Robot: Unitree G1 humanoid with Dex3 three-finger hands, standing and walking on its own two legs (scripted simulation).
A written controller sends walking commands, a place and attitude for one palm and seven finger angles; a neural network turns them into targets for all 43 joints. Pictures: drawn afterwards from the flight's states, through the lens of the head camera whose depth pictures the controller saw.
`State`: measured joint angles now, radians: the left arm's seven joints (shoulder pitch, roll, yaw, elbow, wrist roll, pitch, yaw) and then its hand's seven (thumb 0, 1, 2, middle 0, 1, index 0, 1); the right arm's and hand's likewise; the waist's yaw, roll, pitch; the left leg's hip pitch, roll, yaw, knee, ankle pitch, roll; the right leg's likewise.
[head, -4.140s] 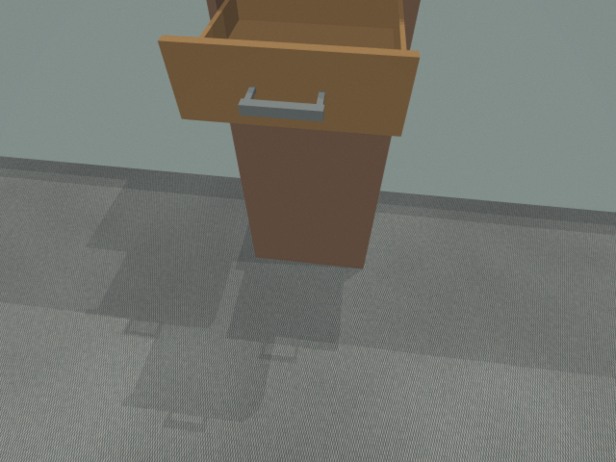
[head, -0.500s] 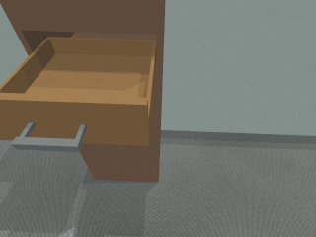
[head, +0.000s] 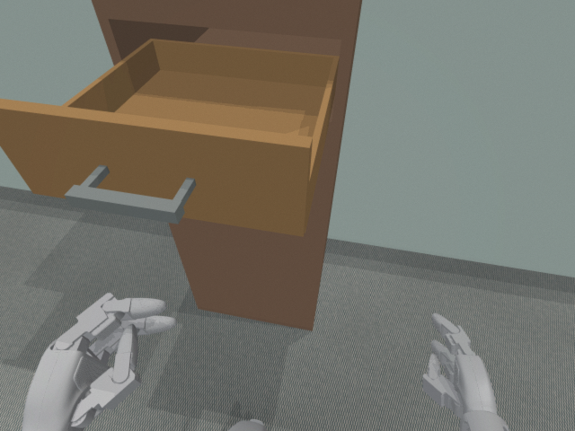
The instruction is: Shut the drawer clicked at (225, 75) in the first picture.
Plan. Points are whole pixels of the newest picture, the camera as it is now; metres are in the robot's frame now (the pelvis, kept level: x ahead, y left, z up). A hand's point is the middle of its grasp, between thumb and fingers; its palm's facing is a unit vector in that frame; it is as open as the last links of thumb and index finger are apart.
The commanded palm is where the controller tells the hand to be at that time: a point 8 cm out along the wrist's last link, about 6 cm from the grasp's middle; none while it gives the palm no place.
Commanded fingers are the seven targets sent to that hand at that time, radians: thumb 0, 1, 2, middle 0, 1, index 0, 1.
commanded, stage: raise the hand and make a fist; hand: left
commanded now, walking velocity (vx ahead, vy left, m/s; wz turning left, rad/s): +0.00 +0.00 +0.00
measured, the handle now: (134, 191) +0.31 +0.23 +0.21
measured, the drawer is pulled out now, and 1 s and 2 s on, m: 0.29 0.29 0.29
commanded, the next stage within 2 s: bring the fist close to the handle in 1.30 s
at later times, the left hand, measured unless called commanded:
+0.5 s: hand (130, 325) +0.16 +0.17 +0.19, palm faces -0.05 -0.99 -0.16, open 3.1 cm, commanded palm +0.11 +0.23 +0.22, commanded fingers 0.00 0.90 0.90 -1.32 -1.51 -1.32 -1.51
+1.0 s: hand (41, 279) +0.14 +0.18 +0.30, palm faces +0.07 -0.90 -0.42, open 3.3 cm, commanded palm +0.09 +0.23 +0.30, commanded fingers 0.00 0.90 0.90 -1.40 -1.60 -1.40 -1.60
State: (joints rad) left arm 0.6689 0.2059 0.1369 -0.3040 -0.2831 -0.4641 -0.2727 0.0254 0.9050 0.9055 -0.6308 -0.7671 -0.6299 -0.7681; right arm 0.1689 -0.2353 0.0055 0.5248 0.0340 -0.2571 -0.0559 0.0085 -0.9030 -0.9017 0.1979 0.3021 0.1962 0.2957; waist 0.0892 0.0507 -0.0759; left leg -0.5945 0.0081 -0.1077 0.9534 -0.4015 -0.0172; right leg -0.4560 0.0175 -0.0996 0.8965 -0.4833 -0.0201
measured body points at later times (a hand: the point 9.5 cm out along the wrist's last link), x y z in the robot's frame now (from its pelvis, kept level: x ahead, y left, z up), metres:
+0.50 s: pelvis +0.01 +0.01 +0.03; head -0.03 +0.00 +0.48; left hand +0.16 +0.23 +0.20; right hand +0.21 -0.21 +0.00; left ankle +0.06 +0.13 -0.69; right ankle -0.01 -0.11 -0.69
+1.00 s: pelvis +0.01 -0.01 +0.04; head -0.07 -0.04 +0.48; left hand +0.13 +0.23 +0.32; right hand +0.24 -0.20 +0.02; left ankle +0.06 +0.13 -0.69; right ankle -0.01 -0.11 -0.69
